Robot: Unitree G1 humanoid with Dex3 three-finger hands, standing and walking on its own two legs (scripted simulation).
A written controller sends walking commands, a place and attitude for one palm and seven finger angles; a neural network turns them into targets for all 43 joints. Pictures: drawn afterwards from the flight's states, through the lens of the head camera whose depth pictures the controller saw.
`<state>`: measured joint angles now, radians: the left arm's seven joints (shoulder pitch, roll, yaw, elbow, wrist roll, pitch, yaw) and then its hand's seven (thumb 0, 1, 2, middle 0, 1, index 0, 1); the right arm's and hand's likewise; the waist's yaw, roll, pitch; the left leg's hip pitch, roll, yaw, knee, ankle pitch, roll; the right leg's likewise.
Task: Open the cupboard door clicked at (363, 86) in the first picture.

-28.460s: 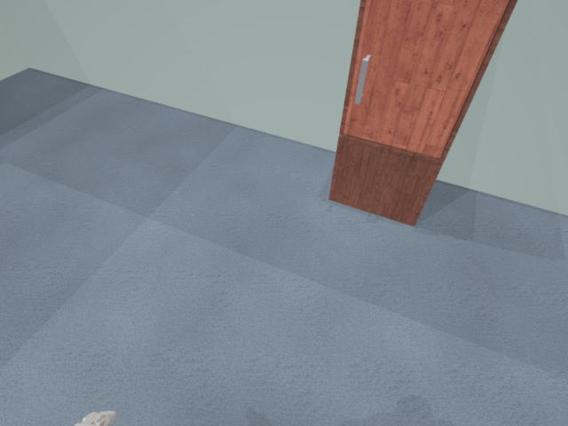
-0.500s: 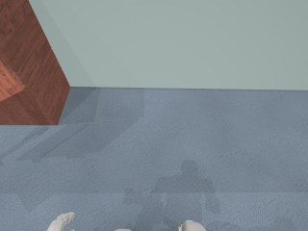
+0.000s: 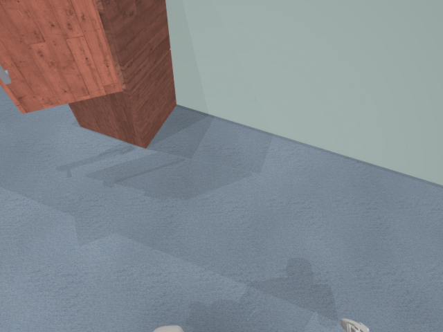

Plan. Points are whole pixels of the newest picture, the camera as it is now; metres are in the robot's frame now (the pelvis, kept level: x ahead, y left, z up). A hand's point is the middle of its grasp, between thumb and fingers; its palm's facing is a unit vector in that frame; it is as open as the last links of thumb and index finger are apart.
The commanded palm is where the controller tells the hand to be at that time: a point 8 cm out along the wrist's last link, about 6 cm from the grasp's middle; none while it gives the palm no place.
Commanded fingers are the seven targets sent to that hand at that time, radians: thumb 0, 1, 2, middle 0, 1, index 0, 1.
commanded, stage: turn to face it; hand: left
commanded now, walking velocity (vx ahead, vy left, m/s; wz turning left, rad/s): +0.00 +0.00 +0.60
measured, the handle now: out of the picture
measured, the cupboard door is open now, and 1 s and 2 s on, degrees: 45 45 45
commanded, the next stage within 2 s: take the last steps up to it in 0.64 s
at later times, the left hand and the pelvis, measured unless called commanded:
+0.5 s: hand out of the picture +0.05 +0.17 -0.13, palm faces +0.26 -0.93 -0.27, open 7.4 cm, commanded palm none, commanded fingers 0.00 0.90 0.90 -0.20 -0.30 -0.20 -0.30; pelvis +0.01 -0.05 +0.02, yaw +16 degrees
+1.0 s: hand out of the picture +0.00 +0.19 -0.14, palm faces +0.44 -0.87 -0.22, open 7.4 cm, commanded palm none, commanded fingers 0.00 0.90 0.90 -0.20 -0.30 -0.20 -0.30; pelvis +0.02 -0.02 +0.02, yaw +25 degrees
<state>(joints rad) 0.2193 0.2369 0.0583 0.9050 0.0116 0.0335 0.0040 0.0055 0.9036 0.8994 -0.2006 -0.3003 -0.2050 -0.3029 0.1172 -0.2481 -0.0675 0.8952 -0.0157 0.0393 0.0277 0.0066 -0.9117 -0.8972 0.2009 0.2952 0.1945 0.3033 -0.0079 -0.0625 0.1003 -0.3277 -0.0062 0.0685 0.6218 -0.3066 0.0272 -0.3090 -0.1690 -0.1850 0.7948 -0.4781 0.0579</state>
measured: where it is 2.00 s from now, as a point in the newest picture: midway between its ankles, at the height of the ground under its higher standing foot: (171, 307)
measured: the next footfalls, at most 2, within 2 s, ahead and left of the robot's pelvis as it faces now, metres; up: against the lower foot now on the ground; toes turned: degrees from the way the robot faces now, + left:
right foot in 0.34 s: +0.06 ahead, -0.16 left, +0.00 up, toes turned +9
left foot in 0.70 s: +0.01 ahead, +0.08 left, +0.00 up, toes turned +24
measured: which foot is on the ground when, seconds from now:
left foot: down 0.00-0.34, up 0.36-0.68, down 0.70-1.00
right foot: up 0.00-0.32, down 0.34-0.70, up 0.72-1.00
